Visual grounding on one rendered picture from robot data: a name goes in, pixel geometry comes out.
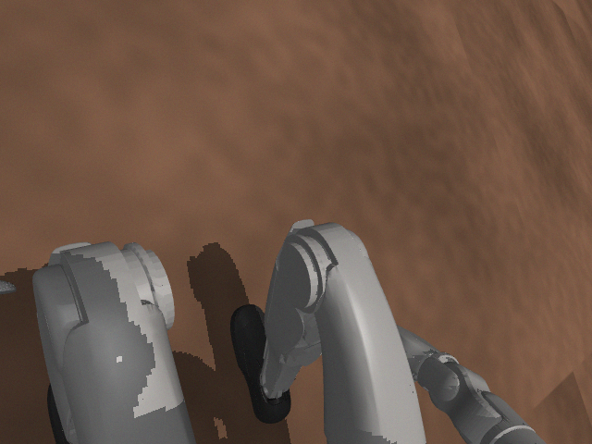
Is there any left robot foot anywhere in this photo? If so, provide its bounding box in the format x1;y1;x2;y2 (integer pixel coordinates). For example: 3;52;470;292
47;383;69;444

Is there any right robot foot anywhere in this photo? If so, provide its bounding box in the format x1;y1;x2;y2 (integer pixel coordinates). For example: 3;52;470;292
230;304;290;424

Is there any right robot hand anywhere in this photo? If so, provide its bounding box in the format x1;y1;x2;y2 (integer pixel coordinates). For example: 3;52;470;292
397;325;440;382

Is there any right robot arm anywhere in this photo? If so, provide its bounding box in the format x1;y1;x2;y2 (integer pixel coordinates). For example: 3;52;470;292
417;352;547;444

